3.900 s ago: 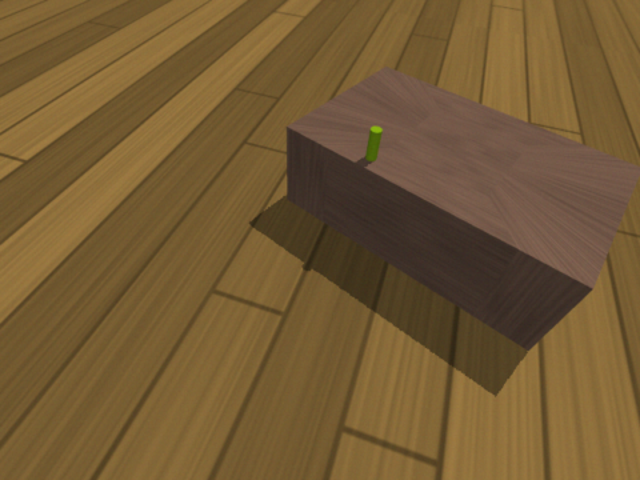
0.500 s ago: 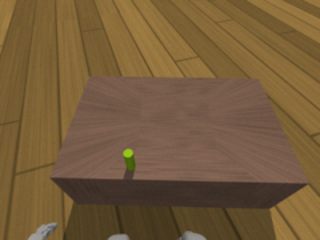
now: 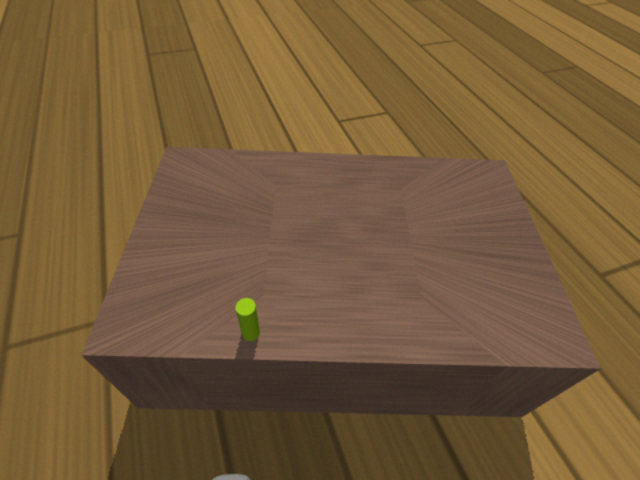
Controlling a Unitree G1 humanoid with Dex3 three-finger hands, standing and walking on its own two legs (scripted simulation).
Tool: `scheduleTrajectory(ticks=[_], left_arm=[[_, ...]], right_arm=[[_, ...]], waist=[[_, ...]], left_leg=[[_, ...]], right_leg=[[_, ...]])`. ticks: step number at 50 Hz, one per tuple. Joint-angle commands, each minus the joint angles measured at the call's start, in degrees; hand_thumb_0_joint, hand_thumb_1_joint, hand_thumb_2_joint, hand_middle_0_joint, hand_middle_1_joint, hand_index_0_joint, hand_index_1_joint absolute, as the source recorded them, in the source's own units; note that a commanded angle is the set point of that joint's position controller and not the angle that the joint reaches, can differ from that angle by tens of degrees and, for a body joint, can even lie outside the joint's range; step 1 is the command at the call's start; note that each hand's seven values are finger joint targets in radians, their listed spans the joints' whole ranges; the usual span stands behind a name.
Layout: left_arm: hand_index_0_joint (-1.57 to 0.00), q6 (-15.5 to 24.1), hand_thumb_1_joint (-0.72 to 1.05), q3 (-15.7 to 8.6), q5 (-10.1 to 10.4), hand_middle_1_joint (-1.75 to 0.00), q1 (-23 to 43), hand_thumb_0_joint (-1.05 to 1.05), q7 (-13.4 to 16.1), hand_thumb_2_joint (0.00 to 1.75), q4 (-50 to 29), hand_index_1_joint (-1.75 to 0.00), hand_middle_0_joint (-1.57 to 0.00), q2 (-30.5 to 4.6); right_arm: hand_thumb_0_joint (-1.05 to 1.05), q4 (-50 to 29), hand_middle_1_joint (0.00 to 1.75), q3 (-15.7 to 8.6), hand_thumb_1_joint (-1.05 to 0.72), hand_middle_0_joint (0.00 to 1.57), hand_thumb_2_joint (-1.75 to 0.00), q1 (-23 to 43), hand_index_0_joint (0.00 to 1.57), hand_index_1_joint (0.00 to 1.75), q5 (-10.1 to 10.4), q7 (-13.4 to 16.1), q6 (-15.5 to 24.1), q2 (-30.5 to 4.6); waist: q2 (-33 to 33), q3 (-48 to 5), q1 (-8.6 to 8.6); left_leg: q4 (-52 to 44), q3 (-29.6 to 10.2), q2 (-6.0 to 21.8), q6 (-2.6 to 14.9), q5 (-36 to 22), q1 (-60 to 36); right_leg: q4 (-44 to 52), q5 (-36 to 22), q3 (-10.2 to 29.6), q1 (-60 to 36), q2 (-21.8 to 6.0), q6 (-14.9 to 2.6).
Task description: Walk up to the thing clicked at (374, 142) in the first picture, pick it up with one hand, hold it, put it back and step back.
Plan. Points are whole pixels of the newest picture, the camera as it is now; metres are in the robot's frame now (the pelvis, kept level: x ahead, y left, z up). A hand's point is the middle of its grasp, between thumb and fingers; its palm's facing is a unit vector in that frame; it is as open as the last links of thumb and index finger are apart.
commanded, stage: walk up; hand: left
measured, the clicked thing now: (248, 320) +0.46 +0.14 -0.30
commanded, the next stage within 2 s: stand in 1.16 s
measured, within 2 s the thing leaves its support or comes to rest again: neither
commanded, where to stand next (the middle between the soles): +0.08 -0.02 m, yaw +2 degrees
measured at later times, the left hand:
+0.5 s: hand out of the picture +0.13 +0.25 -0.13, palm faces +0.03 -0.94 -0.34, open 7.4 cm
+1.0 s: hand out of the picture +0.09 +0.26 -0.13, palm faces +0.06 -0.95 -0.32, open 7.4 cm
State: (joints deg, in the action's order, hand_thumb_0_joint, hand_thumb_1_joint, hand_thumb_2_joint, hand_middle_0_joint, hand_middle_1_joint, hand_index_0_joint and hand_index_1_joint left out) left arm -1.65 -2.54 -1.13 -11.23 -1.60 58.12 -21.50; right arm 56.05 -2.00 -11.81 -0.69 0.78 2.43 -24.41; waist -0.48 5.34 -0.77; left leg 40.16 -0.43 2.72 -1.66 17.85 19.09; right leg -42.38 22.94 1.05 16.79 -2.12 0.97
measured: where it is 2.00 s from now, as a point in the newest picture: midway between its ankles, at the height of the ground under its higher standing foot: outside the picture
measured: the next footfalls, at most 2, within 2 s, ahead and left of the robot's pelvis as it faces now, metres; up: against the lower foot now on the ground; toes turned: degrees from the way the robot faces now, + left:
none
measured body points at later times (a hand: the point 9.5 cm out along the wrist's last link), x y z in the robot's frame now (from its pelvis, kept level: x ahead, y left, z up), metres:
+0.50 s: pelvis +0.02 -0.01 +0.02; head +0.03 -0.01 +0.46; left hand +0.13 +0.30 -0.11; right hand +0.10 -0.32 -0.11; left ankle +0.03 +0.15 -0.71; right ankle +0.00 -0.14 -0.71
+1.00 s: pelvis +0.02 +0.00 +0.02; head +0.03 +0.00 +0.47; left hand +0.09 +0.30 -0.11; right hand +0.12 -0.31 -0.10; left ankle +0.03 +0.15 -0.71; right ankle +0.00 -0.14 -0.71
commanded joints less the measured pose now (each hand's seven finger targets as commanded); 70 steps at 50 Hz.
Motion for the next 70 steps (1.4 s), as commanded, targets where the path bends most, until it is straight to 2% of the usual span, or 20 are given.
scheduleTrajectory(ticks=[1, 2, 3, 4, 5, 7, 9, 11, 12, 15, 19, 30, 33, 38, 47, 53, 57, 58, 63, 70], left_arm=[[-0.2, 2.5, 0.9, -2.5, 0.6, -0.3, 0.0, 0.0, 1.3, 0.9, -3.0, -0.3, -0.2, -12.2], [-0.2, 3.1, 0.9, -2.5, 0.2, -0.3, 0.2, 0.0, 1.3, 0.9, -2.5, -0.3, -0.2, -12.6], [-0.2, 3.4, 0.9, -2.8, 0.1, -0.3, 2.1, 0.0, 1.2, 0.9, -2.5, -0.3, -0.2, -14.0], [-0.2, 3.5, 0.9, -3.2, 0.3, -0.3, 4.0, 0.0, 1.2, 0.9, -2.8, -0.3, -0.2, -15.6], [-0.2, 3.4, 0.9, -3.2, 0.5, -0.3, 5.4, 0.0, 1.2, 0.9, -3.3, -0.3, -0.2, -16.5], [-0.2, 3.2, 0.9, -2.5, 0.8, -0.3, 7.5, 0.0, 1.2, 0.9, -3.5, -0.3, -0.2, -14.7], [-0.2, 3.2, 0.9, -2.0, 0.9, -0.3, 7.6, 0.0, 1.3, 0.9, -3.1, -0.3, -0.2, -12.7], [-0.2, 3.3, 0.9, -2.1, 0.8, -0.3, 6.1, 0.0, 1.6, 0.9, -1.8, -0.3, -0.2, -13.0], [-0.2, 3.3, 0.9, -2.3, 0.7, -0.3, 6.8, 0.0, 1.7, 0.9, -1.7, -0.3, -0.2, -13.6], [-0.2, 2.9, 0.9, -2.2, 0.9, -0.3, 9.2, 0.0, 1.7, 0.9, -2.2, -0.3, -0.2, -13.0], [-0.2, 2.5, 0.9, -2.0, 1.0, -0.3, 9.8, 0.0, 1.6, 0.9, -1.5, -0.3, -0.2, -12.0], [-0.2, 1.9, 0.9, -2.0, 0.8, -0.3, 10.9, 0.0, 1.2, 0.9, 0.0, -0.3, -0.2, -12.0], [-0.2, 1.9, 0.9, -2.0, 0.9, -0.3, 11.9, 0.0, 1.2, 0.9, -0.1, -0.3, -0.2, -11.9], [-0.2, 1.8, 0.9, -2.0, 0.8, -0.3, 11.2, 0.0, 1.1, 0.9, 0.7, -0.3, -0.2, -11.6], [-0.2, 1.7, 0.9, -2.0, 0.6, -0.3, 10.7, 0.0, 0.9, 0.9, 1.4, -0.3, -0.2, -11.3], [-0.2, 1.8, 0.9, -2.0, 0.7, -0.3, 10.4, 0.0, 0.9, 0.9, 1.3, -0.3, -0.2, -10.8], [-0.2, 1.9, 0.9, -2.2, 0.4, -0.3, 10.2, 0.0, 1.0, 0.9, 1.3, -0.3, -0.2, -11.2], [-0.2, 2.4, 0.9, -1.2, 0.9, -0.3, 10.2, 0.0, 1.3, 0.9, 2.4, -0.3, -0.2, -10.7], [-0.2, 3.0, 0.9, -1.1, 0.9, -0.3, 9.2, 0.0, 1.8, 0.9, 3.2, -0.3, -0.2, -11.1], [-0.2, 3.0, 0.9, -0.6, 0.8, -0.3, 10.0, 0.0, 1.8, 0.9, 3.9, -0.3, -0.2, -10.9]], right_arm=[[0.0, -3.1, 0.3, -3.1, -0.9, 0.2, -0.9, 3.1, 0.2, 0.3, -0.1, 0.5, 1.6, -15.5], [0.0, -3.2, 0.3, -2.6, -0.9, 0.2, -0.9, 5.0, 0.2, 0.3, 0.0, 0.3, 1.1, -13.5], [0.0, -3.1, 0.3, -2.0, -0.9, 0.2, -0.9, 5.2, 0.2, 0.3, 0.3, 0.2, 0.8, -11.3], [0.0, -2.6, 0.3, -1.6, -0.9, 0.2, -0.9, 4.8, 0.2, 0.3, 0.3, 0.3, 0.7, -10.2], [0.0, -1.5, 0.3, -1.5, -0.9, 0.2, -0.9, 3.2, 0.2, 0.3, 0.3, 0.5, 0.8, -10.2], [0.0, 0.2, 0.3, -1.7, -0.9, 0.2, -0.9, 2.3, 0.2, 0.3, 0.3, 0.3, 1.0, -10.1], [0.0, 0.4, 0.3, -1.7, -0.9, 0.2, -0.9, 3.4, 0.2, 0.3, 0.3, 0.2, 1.4, -10.7], [0.0, 0.7, 0.3, -1.3, -0.9, 0.2, -0.9, 4.7, 0.2, 0.3, 0.6, 0.2, 1.3, -10.2], [0.0, 0.9, 0.3, -1.3, -0.9, 0.2, -0.9, 4.4, 0.2, 0.3, 0.6, 0.3, 1.1, -9.8], [0.0, 1.9, 0.3, -1.2, -0.9, 0.2, -0.9, 3.8, 0.2, 0.3, 0.6, 0.5, 0.9, -9.4], [0.0, 2.5, 0.3, -1.2, -0.9, 0.2, -0.9, 5.3, 0.2, 0.3, 0.2, 0.5, 0.9, -10.2], [0.0, 3.3, 0.3, -0.8, -0.9, 0.2, -0.9, 7.7, 0.2, 0.3, 0.1, 0.4, 0.8, -10.1], [0.0, 3.7, 0.3, -0.9, -0.9, 0.2, -0.9, 7.0, 0.2, 0.3, 0.0, 0.4, 0.7, -9.9], [0.0, 3.6, 0.3, -0.9, -0.9, 0.2, -0.9, 7.6, 0.2, 0.3, 0.0, 0.5, 0.7, -10.3], [0.0, 3.4, 0.3, -0.8, -0.9, 0.2, -0.9, 9.1, 0.2, 0.3, 0.1, 0.3, 0.4, -9.3], [0.0, 4.0, 0.3, -0.7, -0.9, 0.2, -0.9, 8.2, 0.2, 0.3, 0.0, 0.4, 0.5, -9.1], [0.0, 3.7, 0.3, -0.8, -0.9, 0.2, -0.9, 8.7, 0.2, 0.3, 0.1, 0.4, 0.2, -8.7], [0.0, 3.6, 0.3, -0.3, -0.9, 0.2, -0.9, 11.0, 0.2, 0.3, 0.0, 0.1, -0.3, -8.1], [0.0, 4.2, 0.3, -0.3, -0.9, 0.2, -0.9, 10.0, 0.2, 0.3, 0.1, -0.2, -0.7, -8.4], [0.0, 4.7, 0.3, 0.0, -0.9, 0.2, -0.9, 10.8, 0.2, 0.3, 0.2, -0.4, -1.1, -7.9]], waist=[[3.5, -5.7, -1.65], [1.7, -4.5, -1.84], [-1.6, -2.9, -0.74], [-3.6, -2.3, 0.4], [-2.7, -2.3, 1.22], [-0.5, -2.7, 2.27], [0.2, -5.0, 1.3], [-2.6, -6.5, -0.14], [-4.4, -6.8, 0.33], [-3.6, -8.1, 1.3], [-1.4, -8.3, 0.49], [0.7, -7.7, 0.07], [0.8, -7.8, 0.7], [1.9, -7.6, 0.28], [1.0, -5.8, 0.33], [1.1, -7.3, 0.41], [-0.4, -7.0, 0.54], [1.5, -5.1, 0.16], [1.0, -8.4, 0.33], [0.6, -7.7, 0.65]], left_leg=[[-13.7, -17.3, 12.5, 11.64, -1.1, -1.1], [-10.7, -12.0, 8.6, 8.57, -1.4, 2.1], [-7.2, -5.5, 3.2, 5.34, -1.4, 3.2], [-3.2, -0.7, -0.7, 3.45, -1.5, 2.8], [-3.2, 0.7, -1.3, 2.6, 0.5, 0.3], [-7.9, -0.8, -0.4, 3.21, -3.5, -6.1], [-9.9, -5.1, 3.1, 4.82, -13.8, -7.5], [-8.2, -4.6, 3.8, 5.14, -18.2, -6.3], [-7.1, -2.8, 2.7, 4.55, -18.7, -5.9], [-9.2, -1.4, 1.7, 3.44, -16.6, -7.2], [-11.0, -3.8, 3.6, 4.49, -19.5, -8.1], [-13.4, -4.1, 3.5, 4.55, -16.6, -7.0], [-13.7, -3.5, 3.0, 4.07, -17.5, -7.7], [-15.6, -5.1, 4.3, 4.44, -17.9, -8.1], [-16.9, -4.8, 3.0, 3.7, -12.4, -8.1], [-17.9, -5.0, 3.4, 3.44, -16.4, -9.0], [-17.0, -4.2, 2.6, 3.28, -16.0, -9.2], [-18.4, -5.5, 4.0, 2.6, -19.9, -9.6], [-18.3, -5.2, 4.6, 2.5, -24.8, -12.6], [-20.7, -4.9, 4.4, 2.03, -18.8, -12.5]], right_leg=[[5.4, 1.1, 0.4, -0.6, 0.1, -3.73], [11.8, 0.0, 4.0, -2.9, -2.0, -4.75], [16.8, -1.3, 9.8, -2.5, -4.9, -6.18], [19.0, -2.2, 14.3, -1.4, -8.3, -8.06], [19.2, -4.2, 16.0, 1.0, -11.1, -9.75], [17.2, -7.9, 10.3, 4.1, -8.6, -7.78], [14.0, -13.9, 4.4, 1.6, -4.1, -4.88], [14.8, -16.3, 3.8, -3.0, -3.8, -4.47], [15.9, -17.7, 4.4, -4.3, -4.6, -4.77], [15.4, -18.5, 4.5, -5.0, -5.9, -5.25], [15.2, -15.8, 2.4, -5.5, -4.1, -4.09], [17.4, -14.1, 1.9, -8.3, -4.1, -4.0], [17.6, -14.8, 2.0, -8.1, -4.3, -3.98], [17.7, -14.5, 0.6, -9.1, -3.4, -3.43], [20.9, -11.4, 1.2, -7.7, -3.8, -3.23], [21.2, -14.1, 0.8, -10.0, -4.1, -2.87], [22.9, -14.1, 0.9, -9.9, -4.6, -2.9], [23.7, -17.5, 2.1, -8.6, -5.3, -2.23], [23.6, -23.9, 1.1, -12.1, -5.4, -1.76], [25.8, -18.6, 1.2, -11.5, -5.2, -1.67]])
